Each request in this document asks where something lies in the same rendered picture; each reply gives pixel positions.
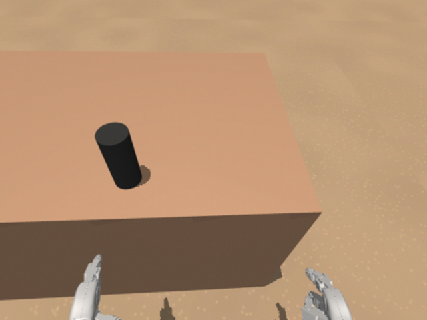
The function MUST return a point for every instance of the can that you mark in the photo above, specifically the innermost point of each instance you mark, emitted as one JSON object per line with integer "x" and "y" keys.
{"x": 116, "y": 146}

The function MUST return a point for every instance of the right robot hand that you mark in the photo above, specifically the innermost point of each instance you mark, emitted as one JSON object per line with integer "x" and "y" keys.
{"x": 330, "y": 306}

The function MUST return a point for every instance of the left robot hand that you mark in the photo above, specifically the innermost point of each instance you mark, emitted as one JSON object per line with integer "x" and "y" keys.
{"x": 87, "y": 297}

